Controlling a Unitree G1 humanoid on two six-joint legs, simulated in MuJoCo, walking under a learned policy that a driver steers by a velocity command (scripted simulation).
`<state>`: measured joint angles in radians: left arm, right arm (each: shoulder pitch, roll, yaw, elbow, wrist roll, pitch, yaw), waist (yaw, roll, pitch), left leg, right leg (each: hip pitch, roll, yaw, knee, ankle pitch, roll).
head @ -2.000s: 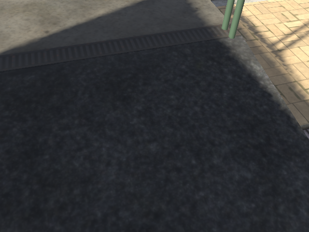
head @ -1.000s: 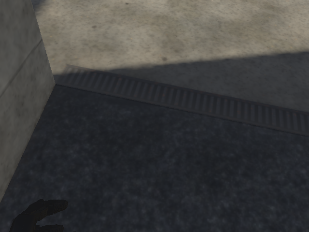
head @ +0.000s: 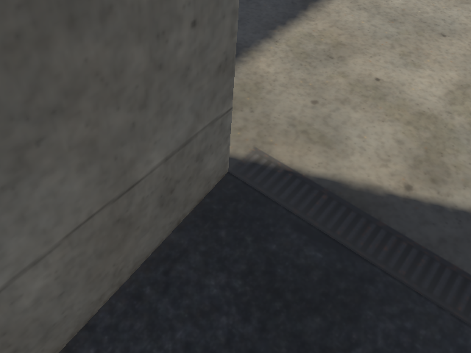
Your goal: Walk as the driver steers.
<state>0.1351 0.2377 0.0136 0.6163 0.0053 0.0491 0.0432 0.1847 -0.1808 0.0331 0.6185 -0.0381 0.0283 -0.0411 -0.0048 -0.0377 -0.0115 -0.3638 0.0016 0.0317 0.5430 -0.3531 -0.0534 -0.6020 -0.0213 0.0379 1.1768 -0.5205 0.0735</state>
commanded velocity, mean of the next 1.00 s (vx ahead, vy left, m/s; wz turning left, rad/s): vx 0.14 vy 0.00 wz -0.45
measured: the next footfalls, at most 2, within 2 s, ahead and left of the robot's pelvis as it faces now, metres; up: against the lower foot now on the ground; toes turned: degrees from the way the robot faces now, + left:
right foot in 0.12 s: +0.03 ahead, -0.14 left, +0.02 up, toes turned -6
left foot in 0.50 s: +0.09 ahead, +0.07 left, +0.00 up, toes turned -22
